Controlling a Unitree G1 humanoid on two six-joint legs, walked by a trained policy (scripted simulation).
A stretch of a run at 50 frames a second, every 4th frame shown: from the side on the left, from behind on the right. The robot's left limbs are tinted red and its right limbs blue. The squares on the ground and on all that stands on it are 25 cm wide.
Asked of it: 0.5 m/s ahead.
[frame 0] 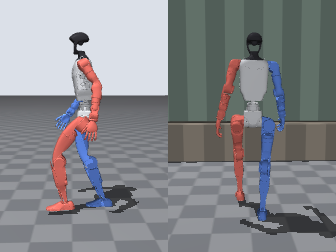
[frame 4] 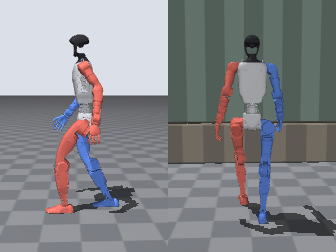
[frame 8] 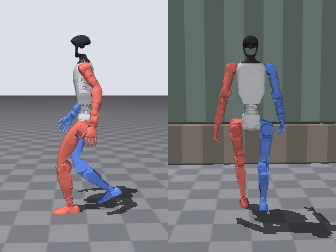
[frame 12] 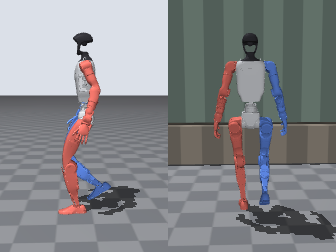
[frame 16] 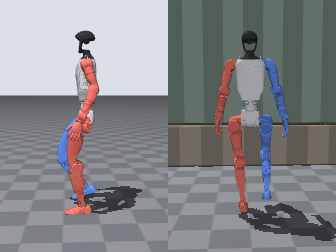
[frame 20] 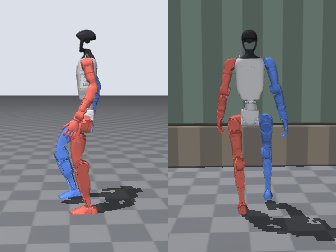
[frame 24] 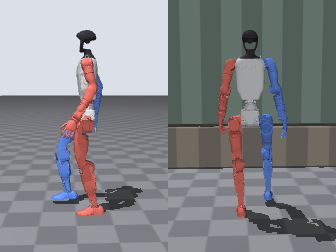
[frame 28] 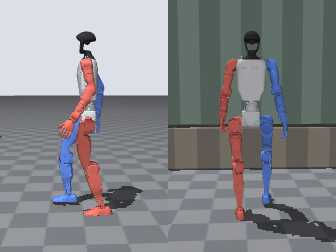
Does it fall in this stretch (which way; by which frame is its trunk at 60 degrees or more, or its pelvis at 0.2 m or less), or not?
no
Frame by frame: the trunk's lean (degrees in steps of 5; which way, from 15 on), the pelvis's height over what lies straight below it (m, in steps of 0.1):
0: 5, 0.8
4: 5, 0.8
8: 5, 0.7
12: 5, 0.8
16: 0, 0.8
20: 0, 0.8
24: 0, 0.8
28: 0, 0.8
